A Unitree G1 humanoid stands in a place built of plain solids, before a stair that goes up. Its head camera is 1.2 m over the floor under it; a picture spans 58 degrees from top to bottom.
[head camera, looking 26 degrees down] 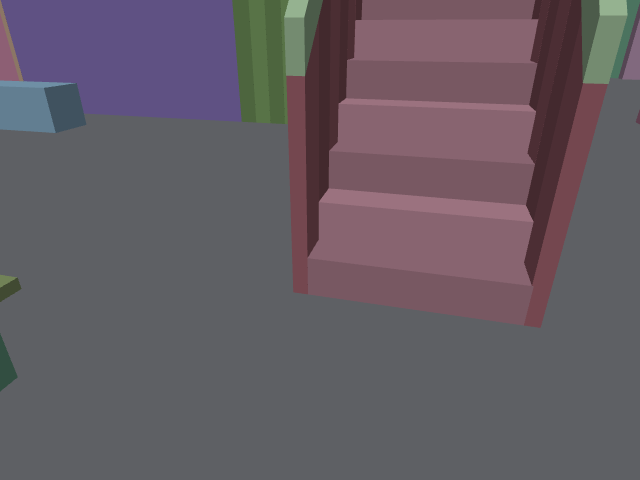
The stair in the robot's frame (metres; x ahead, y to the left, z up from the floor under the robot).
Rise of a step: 0.21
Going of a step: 0.22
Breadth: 1.00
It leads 15 degrees to the right of straight ahead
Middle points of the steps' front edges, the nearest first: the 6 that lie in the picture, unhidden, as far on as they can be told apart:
1.71 -0.42 0.21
1.92 -0.48 0.42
2.13 -0.53 0.62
2.33 -0.59 0.83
2.54 -0.64 1.04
2.75 -0.69 1.25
